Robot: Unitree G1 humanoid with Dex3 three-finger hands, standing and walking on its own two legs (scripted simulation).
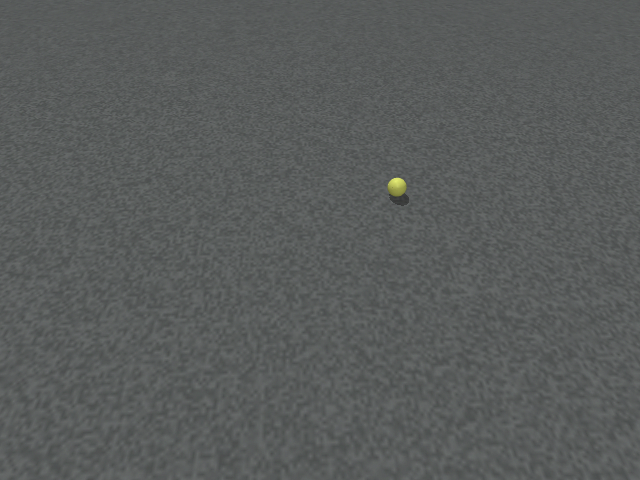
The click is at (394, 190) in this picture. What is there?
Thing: free ball
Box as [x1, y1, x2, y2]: [388, 178, 406, 196]
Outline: 400,178 394,178 388,183 388,190 392,195 400,195 404,192 406,188 405,182
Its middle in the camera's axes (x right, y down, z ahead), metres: +0.38 -0.26 +1.82
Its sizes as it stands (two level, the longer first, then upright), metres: 0.088 0.088 0.088
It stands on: the floor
